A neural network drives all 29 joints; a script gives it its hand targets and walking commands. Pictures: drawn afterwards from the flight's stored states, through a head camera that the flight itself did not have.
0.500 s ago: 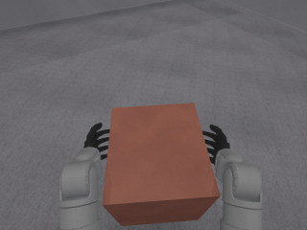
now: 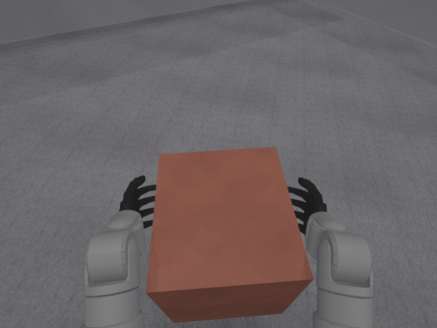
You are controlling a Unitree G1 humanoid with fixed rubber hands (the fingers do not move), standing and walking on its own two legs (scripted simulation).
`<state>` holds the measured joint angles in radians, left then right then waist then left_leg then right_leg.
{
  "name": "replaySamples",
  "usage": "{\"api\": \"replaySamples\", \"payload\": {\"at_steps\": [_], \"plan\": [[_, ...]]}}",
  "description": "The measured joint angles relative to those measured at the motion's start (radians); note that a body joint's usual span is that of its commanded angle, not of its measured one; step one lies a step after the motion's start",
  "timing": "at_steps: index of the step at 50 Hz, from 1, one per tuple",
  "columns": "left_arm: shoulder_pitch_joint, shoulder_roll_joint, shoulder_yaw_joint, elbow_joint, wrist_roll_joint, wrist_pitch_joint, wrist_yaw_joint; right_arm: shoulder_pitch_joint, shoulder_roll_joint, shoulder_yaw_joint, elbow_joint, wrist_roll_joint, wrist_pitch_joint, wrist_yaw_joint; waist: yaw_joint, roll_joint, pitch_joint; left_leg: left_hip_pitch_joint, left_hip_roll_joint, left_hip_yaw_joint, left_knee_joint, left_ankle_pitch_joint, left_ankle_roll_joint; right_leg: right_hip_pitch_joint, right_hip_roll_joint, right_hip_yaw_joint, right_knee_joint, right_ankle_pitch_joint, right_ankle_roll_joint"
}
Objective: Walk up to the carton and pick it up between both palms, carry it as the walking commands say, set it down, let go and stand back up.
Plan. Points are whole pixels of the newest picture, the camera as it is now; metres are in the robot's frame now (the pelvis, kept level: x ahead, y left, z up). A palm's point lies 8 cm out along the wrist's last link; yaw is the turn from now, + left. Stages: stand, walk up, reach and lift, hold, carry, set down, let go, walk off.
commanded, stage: carry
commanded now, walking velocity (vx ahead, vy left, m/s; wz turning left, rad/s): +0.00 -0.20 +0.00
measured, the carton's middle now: (223, 237) +0.28 +0.00 +0.01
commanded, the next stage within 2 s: none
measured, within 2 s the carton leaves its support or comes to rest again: neither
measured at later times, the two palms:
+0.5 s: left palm (133, 217) +0.27 +0.15 +0.08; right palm (314, 218) +0.27 -0.15 +0.09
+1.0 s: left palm (135, 215) +0.28 +0.15 +0.09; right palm (315, 216) +0.27 -0.16 +0.09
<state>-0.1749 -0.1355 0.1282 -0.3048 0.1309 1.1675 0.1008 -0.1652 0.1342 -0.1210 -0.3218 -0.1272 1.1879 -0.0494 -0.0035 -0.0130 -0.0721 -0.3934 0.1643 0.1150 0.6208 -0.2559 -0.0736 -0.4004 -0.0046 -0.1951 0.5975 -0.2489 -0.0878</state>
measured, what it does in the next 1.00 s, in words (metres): stands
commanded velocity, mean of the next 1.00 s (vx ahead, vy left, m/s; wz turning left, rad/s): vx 0.00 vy -0.20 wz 0.00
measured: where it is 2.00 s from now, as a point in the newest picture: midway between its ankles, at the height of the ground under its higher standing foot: outside the picture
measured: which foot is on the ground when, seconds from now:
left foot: down 0.00-1.00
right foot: down 0.00-1.00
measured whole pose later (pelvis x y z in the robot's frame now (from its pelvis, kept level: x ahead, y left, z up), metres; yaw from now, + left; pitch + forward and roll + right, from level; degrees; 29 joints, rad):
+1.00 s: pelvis +0.01 +0.00 +0.00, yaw +0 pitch +3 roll +0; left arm -0.17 -0.14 0.13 -0.30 0.13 1.16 0.11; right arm -0.17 0.14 -0.12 -0.31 -0.13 1.18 -0.05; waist 0.00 -0.01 -0.08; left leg -0.38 0.18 0.13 0.61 -0.26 -0.08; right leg -0.39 -0.01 -0.21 0.60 -0.26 -0.09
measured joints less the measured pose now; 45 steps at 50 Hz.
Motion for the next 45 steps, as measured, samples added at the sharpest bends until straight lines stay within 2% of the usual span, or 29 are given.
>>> {"api": "replaySamples", "payload": {"at_steps": [45], "plan": [[0.000, 0.000, 0.001, 0.006, -0.003, -0.004, 0.006, -0.007, 0.001, -0.002, 0.011, -0.003, -0.004, 0.002, -0.001, 0.000, -0.005, 0.011, 0.010, 0.011, -0.009, -0.002, -0.008, 0.006, -0.003, -0.012, -0.001, -0.009, -0.004]]}}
